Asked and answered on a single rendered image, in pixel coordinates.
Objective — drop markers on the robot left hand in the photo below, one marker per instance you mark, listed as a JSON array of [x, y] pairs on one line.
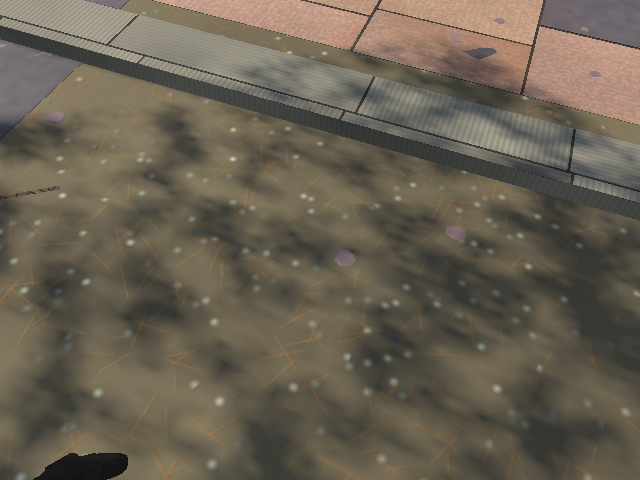
[[101, 466]]

